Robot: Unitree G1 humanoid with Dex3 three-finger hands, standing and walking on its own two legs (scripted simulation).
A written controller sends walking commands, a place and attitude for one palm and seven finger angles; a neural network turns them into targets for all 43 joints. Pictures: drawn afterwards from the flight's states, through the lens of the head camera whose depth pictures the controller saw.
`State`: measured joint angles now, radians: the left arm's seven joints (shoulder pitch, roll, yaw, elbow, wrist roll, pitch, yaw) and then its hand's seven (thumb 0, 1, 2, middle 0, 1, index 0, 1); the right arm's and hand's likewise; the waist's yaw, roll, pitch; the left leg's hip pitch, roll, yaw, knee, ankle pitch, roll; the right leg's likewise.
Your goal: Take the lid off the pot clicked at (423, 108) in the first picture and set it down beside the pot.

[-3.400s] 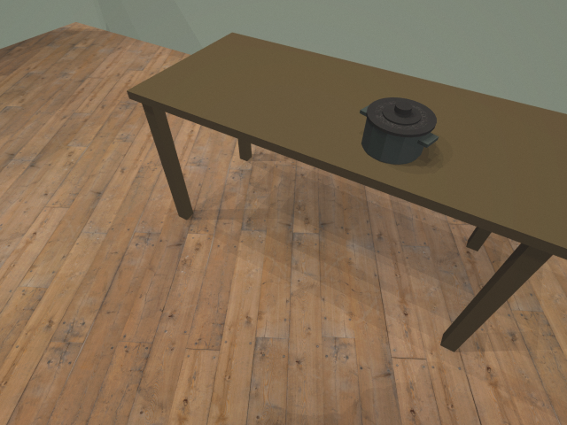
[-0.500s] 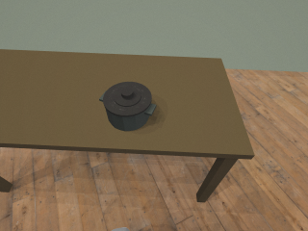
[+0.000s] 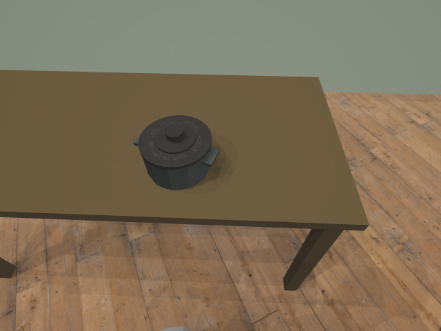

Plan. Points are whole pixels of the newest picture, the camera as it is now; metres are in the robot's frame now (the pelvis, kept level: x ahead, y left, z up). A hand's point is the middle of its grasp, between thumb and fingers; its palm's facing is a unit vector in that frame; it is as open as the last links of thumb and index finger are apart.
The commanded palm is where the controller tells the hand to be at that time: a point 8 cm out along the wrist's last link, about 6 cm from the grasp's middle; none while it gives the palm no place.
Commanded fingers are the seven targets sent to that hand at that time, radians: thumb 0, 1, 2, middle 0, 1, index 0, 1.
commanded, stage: come to a stop and stand still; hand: left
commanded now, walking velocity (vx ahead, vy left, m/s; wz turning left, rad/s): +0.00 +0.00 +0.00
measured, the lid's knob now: (174, 133) +0.53 +0.16 +0.03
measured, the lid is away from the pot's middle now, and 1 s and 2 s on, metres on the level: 0.00 0.00 0.00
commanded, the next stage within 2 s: look again from close up in 1.06 s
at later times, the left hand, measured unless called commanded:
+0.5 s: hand out of the picture +0.01 +0.16 -0.16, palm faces +0.03 -0.98 -0.22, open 7.4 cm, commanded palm none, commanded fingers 0.00 0.90 0.90 -0.20 -0.30 -0.20 -0.30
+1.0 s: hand out of the picture +0.02 +0.15 -0.16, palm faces +0.04 -0.98 -0.17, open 7.4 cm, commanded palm none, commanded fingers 0.00 0.90 0.90 -0.20 -0.30 -0.20 -0.30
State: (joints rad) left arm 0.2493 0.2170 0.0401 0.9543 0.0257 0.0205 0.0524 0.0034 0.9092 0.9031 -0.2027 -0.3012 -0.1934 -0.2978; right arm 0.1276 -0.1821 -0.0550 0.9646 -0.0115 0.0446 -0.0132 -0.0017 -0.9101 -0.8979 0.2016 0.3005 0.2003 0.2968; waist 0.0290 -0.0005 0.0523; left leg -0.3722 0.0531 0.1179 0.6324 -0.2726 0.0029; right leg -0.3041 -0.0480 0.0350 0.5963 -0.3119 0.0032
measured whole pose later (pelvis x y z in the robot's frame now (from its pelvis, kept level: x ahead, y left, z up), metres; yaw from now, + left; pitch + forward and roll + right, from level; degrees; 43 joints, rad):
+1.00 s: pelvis +0.03 -0.01 +0.02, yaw +1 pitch +0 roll +0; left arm 0.32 0.14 -0.02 1.08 0.02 -0.02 0.04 0.01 0.91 0.90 -0.20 -0.30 -0.19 -0.30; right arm 0.28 -0.15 0.00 1.09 -0.01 -0.03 -0.03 0.01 -0.93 -0.90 0.20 0.30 0.20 0.30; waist 0.01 -0.01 0.02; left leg -0.24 0.01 0.03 0.48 -0.23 0.00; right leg -0.20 -0.01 0.01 0.49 -0.29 0.01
